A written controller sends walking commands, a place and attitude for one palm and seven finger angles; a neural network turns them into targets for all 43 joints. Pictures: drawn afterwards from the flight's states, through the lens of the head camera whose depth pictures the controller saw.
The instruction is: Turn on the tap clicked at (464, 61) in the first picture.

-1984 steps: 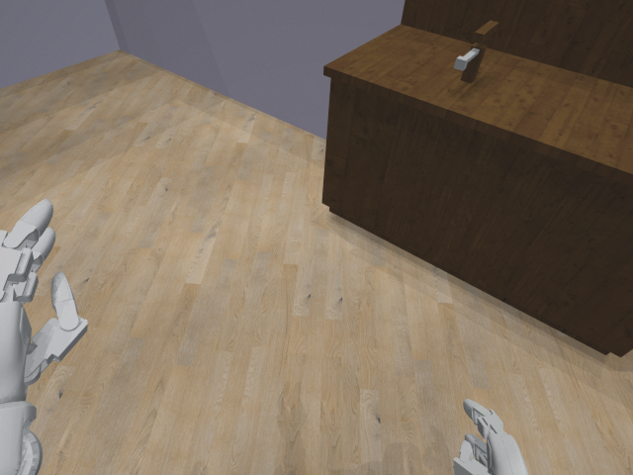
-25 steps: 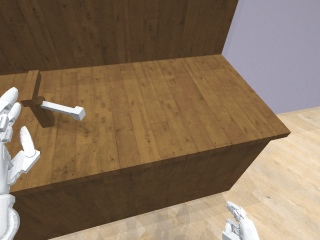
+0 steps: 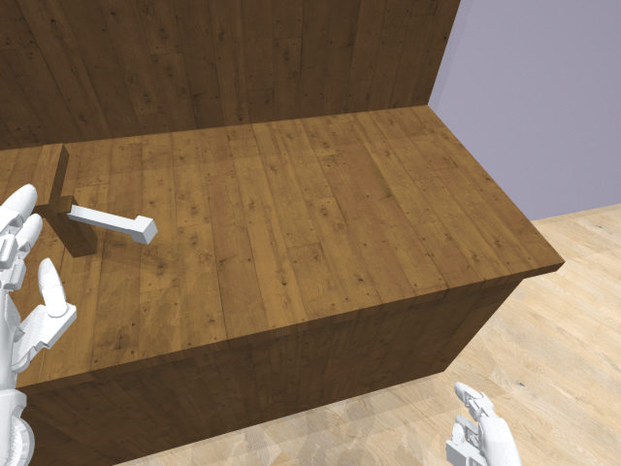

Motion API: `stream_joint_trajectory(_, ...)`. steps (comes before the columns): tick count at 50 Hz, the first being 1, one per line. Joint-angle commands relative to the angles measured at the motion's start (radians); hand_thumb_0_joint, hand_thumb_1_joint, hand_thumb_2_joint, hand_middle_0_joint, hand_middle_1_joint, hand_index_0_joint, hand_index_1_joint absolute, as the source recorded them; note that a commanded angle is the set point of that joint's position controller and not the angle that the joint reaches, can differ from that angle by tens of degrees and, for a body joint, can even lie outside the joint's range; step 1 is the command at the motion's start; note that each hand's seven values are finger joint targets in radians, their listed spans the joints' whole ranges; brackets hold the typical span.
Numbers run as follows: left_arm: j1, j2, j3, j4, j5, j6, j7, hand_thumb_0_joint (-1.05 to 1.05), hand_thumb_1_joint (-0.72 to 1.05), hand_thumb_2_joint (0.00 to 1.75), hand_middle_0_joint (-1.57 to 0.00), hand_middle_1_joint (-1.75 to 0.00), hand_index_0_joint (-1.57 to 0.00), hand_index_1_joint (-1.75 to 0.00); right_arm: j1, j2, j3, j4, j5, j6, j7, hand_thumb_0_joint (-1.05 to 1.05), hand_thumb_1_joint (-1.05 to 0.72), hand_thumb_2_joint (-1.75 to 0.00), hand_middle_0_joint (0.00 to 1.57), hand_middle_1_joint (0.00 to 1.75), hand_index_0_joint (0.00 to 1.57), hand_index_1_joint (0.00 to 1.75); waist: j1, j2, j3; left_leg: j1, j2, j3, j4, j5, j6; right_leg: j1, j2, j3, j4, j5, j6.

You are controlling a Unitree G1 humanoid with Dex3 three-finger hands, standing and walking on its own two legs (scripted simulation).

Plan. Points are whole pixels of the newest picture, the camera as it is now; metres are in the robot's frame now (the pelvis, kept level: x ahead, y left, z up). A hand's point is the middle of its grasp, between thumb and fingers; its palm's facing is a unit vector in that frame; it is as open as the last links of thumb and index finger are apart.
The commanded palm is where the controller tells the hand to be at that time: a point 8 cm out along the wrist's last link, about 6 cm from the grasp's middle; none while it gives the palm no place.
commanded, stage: come to a stop and stand still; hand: left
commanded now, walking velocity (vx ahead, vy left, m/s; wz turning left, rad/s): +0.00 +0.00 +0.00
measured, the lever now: (143, 230) +0.41 +0.29 +0.04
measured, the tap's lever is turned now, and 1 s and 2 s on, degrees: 59 59 59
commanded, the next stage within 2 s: look again from close up in 0.32 s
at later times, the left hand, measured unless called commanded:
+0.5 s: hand (60, 264) +0.24 +0.25 +0.19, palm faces +0.46 -0.77 -0.45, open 7.4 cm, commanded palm +0.15 +0.27 +0.17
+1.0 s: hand (28, 318) +0.20 +0.27 +0.17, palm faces +0.45 -0.82 -0.36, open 7.4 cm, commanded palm +0.14 +0.29 +0.17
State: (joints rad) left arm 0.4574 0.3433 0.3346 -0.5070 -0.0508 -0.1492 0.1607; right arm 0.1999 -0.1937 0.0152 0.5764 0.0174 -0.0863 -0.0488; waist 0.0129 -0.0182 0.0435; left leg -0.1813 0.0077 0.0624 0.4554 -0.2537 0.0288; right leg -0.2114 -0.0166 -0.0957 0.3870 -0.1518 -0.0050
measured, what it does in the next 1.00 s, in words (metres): stands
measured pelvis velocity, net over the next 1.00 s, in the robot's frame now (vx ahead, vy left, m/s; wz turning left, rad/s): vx -0.02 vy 0.01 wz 0.02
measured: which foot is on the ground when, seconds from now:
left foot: down 0.00-1.00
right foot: down 0.00-1.00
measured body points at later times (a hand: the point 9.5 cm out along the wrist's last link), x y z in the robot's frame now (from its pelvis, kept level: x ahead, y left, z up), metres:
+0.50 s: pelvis +0.00 -0.02 +0.00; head +0.03 +0.00 +0.44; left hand +0.21 +0.29 +0.22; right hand +0.18 -0.23 -0.08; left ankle +0.00 +0.09 -0.74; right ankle +0.04 -0.12 -0.74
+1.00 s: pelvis -0.02 +0.01 -0.01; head +0.03 +0.04 +0.43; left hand +0.17 +0.31 +0.19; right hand +0.17 -0.21 -0.09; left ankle +0.00 +0.09 -0.74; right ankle +0.04 -0.12 -0.74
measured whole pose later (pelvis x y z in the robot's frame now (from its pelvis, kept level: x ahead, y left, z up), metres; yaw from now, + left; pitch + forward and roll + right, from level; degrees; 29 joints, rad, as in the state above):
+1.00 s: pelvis -0.02 +0.01 -0.01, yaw +1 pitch +0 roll +1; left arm 0.34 0.45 0.39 -0.49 -0.08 -0.27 0.13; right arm 0.22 -0.21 0.02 0.60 0.01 -0.21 0.05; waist 0.08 -0.09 0.11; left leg -0.28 -0.05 0.07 0.55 -0.27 0.05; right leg -0.36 -0.07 -0.06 0.60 -0.24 0.00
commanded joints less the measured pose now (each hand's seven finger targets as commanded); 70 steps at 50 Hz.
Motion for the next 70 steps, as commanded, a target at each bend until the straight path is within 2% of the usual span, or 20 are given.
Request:
stream_joint_trajectory(1, -0.041, 0.167, 0.104, -0.214, -0.006, -0.055, 0.014, 0.0, 0.9, 0.9, -0.2, -0.3, -0.2, -0.3, -0.087, -0.118, -0.039, -0.149, -0.002, -0.048, -0.015, 0.0, -0.9, -0.9, 0.2, 0.3, 0.2, 0.3, -0.001, 0.07, -0.135, -0.098, 0.094, -0.112, -0.115, 0.121, -0.03, 0.182, -0.064, 0.109, -0.013, 0.188, -0.013)
stream_joint_trajectory(20, -0.048, 0.162, 0.096, -0.214, -0.008, -0.038, 0.018, 0.0, 0.9, 0.9, -0.2, -0.3, -0.2, -0.3, -0.089, -0.122, -0.036, -0.155, -0.008, -0.032, -0.015, 0.0, -0.9, -0.9, 0.2, 0.3, 0.2, 0.3, 0.0, 0.052, -0.137, -0.083, 0.083, -0.103, -0.113, 0.083, -0.024, 0.154, -0.065, 0.128, -0.046, 0.119, -0.012)
stream_joint_trajectory(21, -1.052, 0.962, 0.341, -0.56, 0.022, -0.224, 0.007, 0.0, 0.9, 0.9, -0.2, -0.3, -0.2, -0.3, 0.046, -0.157, 0.159, -0.29, 0.066, -0.024, -0.09, 0.0, -0.9, -0.9, 0.2, 0.3, 0.2, 0.3, -0.069, 0.328, -0.007, -0.296, 0.041, -0.127, -0.08, 0.022, 0.015, 0.064, -0.022, 0.1, 0.066, -0.127, 0.052)
stream_joint_trajectory(22, -0.627, 0.42, 0.329, -0.031, 0.067, -0.143, -0.006, 0.0, 0.9, 0.9, -0.2, -0.3, -0.2, -0.3, 0.045, -0.046, 0.006, -0.182, 0.05, -0.082, -0.067, 0.0, -0.9, -0.9, 0.2, 0.3, 0.2, 0.3, 0.006, 0.092, -0.06, -0.141, 0.162, -0.127, -0.05, -0.049, 0.003, -0.089, -0.101, 0.092, 0.026, -0.239, 0.007)
stream_joint_trajectory(23, -0.495, 0.359, 0.247, -0.005, 0.042, -0.107, -0.009, 0.0, 0.9, 0.9, -0.2, -0.3, -0.2, -0.3, -0.031, -0.109, 0.016, -0.142, 0.002, -0.08, -0.021, 0.0, -0.9, -0.9, 0.2, 0.3, 0.2, 0.3, -0.002, 0.007, -0.03, -0.117, 0.093, -0.08, -0.095, -0.01, -0.012, -0.054, -0.049, 0.094, -0.031, -0.191, -0.011)
stream_joint_trajectory(24, -0.456, 0.428, 0.283, 0.049, 0.027, -0.107, -0.007, 0.0, 0.9, 0.9, -0.2, -0.3, -0.2, -0.3, -0.039, -0.187, -0.026, -0.138, -0.016, -0.084, -0.007, 0.0, -0.9, -0.9, 0.2, 0.3, 0.2, 0.3, 0.026, 0.018, -0.078, -0.092, 0.062, -0.05, -0.043, -0.001, -0.019, -0.038, -0.056, 0.137, -0.055, -0.093, -0.029)
stream_joint_trajectory(27, -0.157, 0.261, 0.163, 0.049, -0.017, -0.135, -0.044, 0.0, 0.9, 0.9, -0.2, -0.3, -0.2, -0.3, 0.021, -0.178, -0.042, -0.148, -0.012, -0.105, 0.044, 0.0, -0.9, -0.9, 0.2, 0.3, 0.2, 0.3, 0.037, 0.033, -0.232, -0.067, 0.051, -0.046, 0.021, 0.068, -0.017, 0.056, -0.116, 0.17, 0.006, 0.085, -0.05)
stream_joint_trajectory(29, -0.019, 0.198, 0.1, -0.05, -0.042, -0.154, -0.044, 0.0, 0.9, 0.9, -0.2, -0.3, -0.2, -0.3, 0.032, -0.179, -0.049, -0.151, -0.004, -0.128, 0.083, 0.0, -0.9, -0.9, 0.2, 0.3, 0.2, 0.3, 0.052, 0.032, -0.226, -0.077, 0.035, -0.055, 0.047, 0.138, -0.014, 0.07, -0.126, 0.162, 0.026, 0.174, -0.048)
stream_joint_trajectory(34, 0.011, 0.291, 0.214, -0.133, -0.051, -0.184, -0.014, 0.0, 0.9, 0.9, -0.2, -0.3, -0.2, -0.3, 0.009, -0.178, -0.066, -0.123, -0.006, -0.149, 0.095, 0.0, -0.9, -0.9, 0.2, 0.3, 0.2, 0.3, 0.041, -0.113, -0.206, -0.09, 0.028, -0.079, 0.041, 0.236, -0.021, 0.068, -0.104, 0.11, 0.07, 0.29, -0.021)
stream_joint_trajectory(36, -0.078, 0.401, 0.3, -0.201, -0.05, -0.204, -0.004, 0.0, 0.9, 0.9, -0.2, -0.3, -0.2, -0.3, -0.027, -0.189, -0.058, -0.123, -0.005, -0.144, 0.082, 0.0, -0.9, -0.9, 0.2, 0.3, 0.2, 0.3, 0.028, -0.039, -0.201, -0.07, 0.028, -0.092, 0.02, 0.217, -0.02, 0.035, -0.099, 0.119, 0.092, 0.243, -0.023)
stream_joint_trajectory(37, -0.069, 0.347, 0.258, -0.17, -0.052, -0.206, -0.01, 0.0, 0.9, 0.9, -0.2, -0.3, -0.2, -0.3, -0.012, -0.176, -0.052, -0.115, -0.011, -0.143, 0.073, 0.0, -0.9, -0.9, 0.2, 0.3, 0.2, 0.3, 0.027, 0.006, -0.195, -0.09, 0.032, -0.094, 0.005, 0.226, -0.021, 0.051, -0.099, 0.1, 0.105, 0.228, -0.02)
stream_joint_trajectory(41, -0.168, 0.357, 0.217, -0.25, -0.05, -0.196, -0.013, 0.0, 0.9, 0.9, -0.2, -0.3, -0.2, -0.3, -0.023, -0.186, -0.043, -0.121, -0.002, -0.166, 0.069, 0.0, -0.9, -0.9, 0.2, 0.3, 0.2, 0.3, 0.038, 0.212, -0.239, -0.041, 0.062, -0.107, 0.002, 0.396, -0.027, 0.043, -0.073, 0.071, 0.177, 0.176, -0.01)
stream_joint_trajectory(46, -0.174, 0.256, 0.12, -0.237, -0.029, -0.179, -0.029, 0.0, 0.9, 0.9, -0.2, -0.3, -0.2, -0.3, -0.008, -0.183, -0.058, -0.105, -0.005, -0.191, 0.088, 0.0, -0.9, -0.9, 0.2, 0.3, 0.2, 0.3, 0.043, 0.182, -0.213, 0.033, 0.143, -0.137, -0.056, 0.511, -0.025, -0.07, -0.049, 0.042, 0.254, -0.122, 0.001)
stream_joint_trajectory(49, -0.181, 0.237, 0.115, -0.148, -0.027, -0.168, -0.028, 0.0, 0.9, 0.9, -0.2, -0.3, -0.2, -0.3, -0.008, -0.185, -0.064, -0.105, -0.006, -0.175, 0.094, 0.0, -0.9, -0.9, 0.2, 0.3, 0.2, 0.3, 0.04, 0.107, -0.135, -0.086, 0.147, -0.13, -0.081, 0.287, -0.03, -0.036, -0.072, 0.06, 0.2, -0.107, 0.0)
stream_joint_trajectory(51, -0.17, 0.236, 0.134, -0.083, -0.039, -0.158, -0.03, 0.0, 0.9, 0.9, -0.2, -0.3, -0.2, -0.3, -0.035, -0.185, -0.065, -0.108, 0.008, -0.165, 0.093, 0.0, -0.9, -0.9, 0.2, 0.3, 0.2, 0.3, 0.033, 0.03, -0.108, -0.129, 0.09, -0.112, -0.07, 0.085, -0.04, 0.003, -0.079, 0.108, 0.097, 0.044, -0.013)
stream_joint_trajectory(54, -0.185, 0.221, 0.128, -0.057, -0.06, -0.163, -0.043, 0.0, 0.9, 0.9, -0.2, -0.3, -0.2, -0.3, -0.033, -0.171, -0.064, -0.103, 0.009, -0.153, 0.085, 0.0, -0.9, -0.9, 0.2, 0.3, 0.2, 0.3, 0.014, -0.068, -0.06, -0.135, 0.039, -0.122, -0.037, -0.105, -0.037, -0.071, -0.119, 0.178, -0.017, -0.059, -0.035)
stream_joint_trajectory(61, -0.13, 0.266, 0.165, -0.177, -0.071, -0.168, -0.041, 0.0, 0.9, 0.9, -0.2, -0.3, -0.2, -0.3, -0.078, -0.148, -0.054, -0.126, 0.012, -0.161, 0.069, 0.0, -0.9, -0.9, 0.2, 0.3, 0.2, 0.3, 0.012, 0.096, -0.161, -0.079, 0.052, -0.158, -0.079, -0.075, -0.018, -0.02, -0.104, 0.155, -0.01, -0.099, -0.023)
stream_joint_trajectory(68, -0.095, 0.244, 0.146, -0.168, -0.073, -0.165, -0.033, 0.0, 0.9, 0.9, -0.2, -0.3, -0.2, -0.3, -0.059, -0.157, -0.061, -0.123, 0.017, -0.175, 0.055, 0.0, -0.9, -0.9, 0.2, 0.3, 0.2, 0.3, 0.014, 0.077, -0.135, -0.104, 0.069, -0.187, -0.114, -0.022, -0.03, 0.007, -0.093, 0.115, 0.025, -0.045, -0.007)
stream_joint_trajectory(69, -1.075, 0.971, 0.665, -0.438, 0.14, -0.256, -0.05, 0.0, 0.9, 0.9, -0.2, -0.3, -0.2, -0.3, 0.037, -0.149, -0.037, -0.084, -0.056, -0.197, 0.037, 0.0, -0.9, -0.9, 0.2, 0.3, 0.2, 0.3, 0.036, 0.02, -0.068, -0.2, 0.096, -0.041, 0.044, -0.05, 0.003, -0.072, -0.086, 0.213, 0.002, -0.149, -0.013)
stream_joint_trajectory(70, -0.507, 0.332, 0.261, 0.139, 0.027, -0.215, -0.103, 0.0, 0.9, 0.9, -0.2, -0.3, -0.2, -0.3, -0.013, -0.045, -0.009, -0.045, -0.019, -0.183, 0.025, 0.0, -0.9, -0.9, 0.2, 0.3, 0.2, 0.3, 0.01, -0.04, -0.192, -0.09, 0.02, -0.068, 0.021, -0.073, 0.001, -0.084, -0.126, 0.186, -0.034, -0.175, -0.054)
